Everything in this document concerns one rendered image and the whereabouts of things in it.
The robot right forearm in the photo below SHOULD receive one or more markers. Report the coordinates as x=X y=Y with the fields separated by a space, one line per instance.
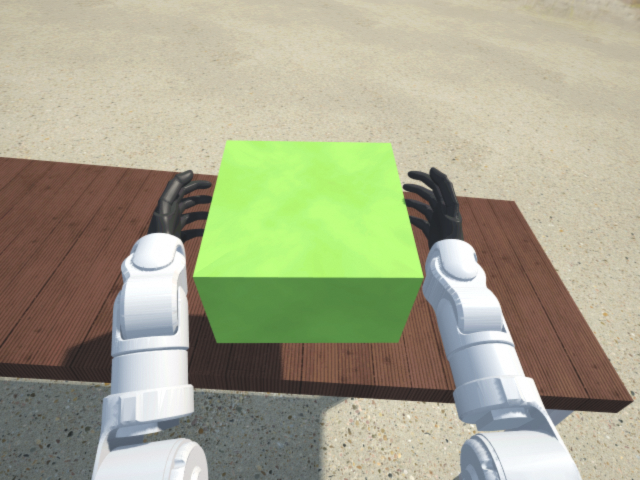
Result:
x=491 y=388

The table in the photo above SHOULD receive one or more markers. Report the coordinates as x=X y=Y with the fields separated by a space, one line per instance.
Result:
x=66 y=228

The robot right hand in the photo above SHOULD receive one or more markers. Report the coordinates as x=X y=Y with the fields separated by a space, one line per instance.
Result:
x=444 y=218

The robot left upper arm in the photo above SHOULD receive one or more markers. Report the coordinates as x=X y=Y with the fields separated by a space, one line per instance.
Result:
x=174 y=459

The robot right upper arm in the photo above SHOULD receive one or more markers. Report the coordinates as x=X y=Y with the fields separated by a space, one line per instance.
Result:
x=515 y=455

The carton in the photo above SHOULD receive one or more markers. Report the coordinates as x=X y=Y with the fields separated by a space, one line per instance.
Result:
x=308 y=242

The robot left hand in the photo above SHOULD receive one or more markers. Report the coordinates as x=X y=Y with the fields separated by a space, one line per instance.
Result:
x=168 y=218

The robot left forearm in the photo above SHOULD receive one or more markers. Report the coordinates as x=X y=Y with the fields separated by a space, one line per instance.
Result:
x=150 y=336

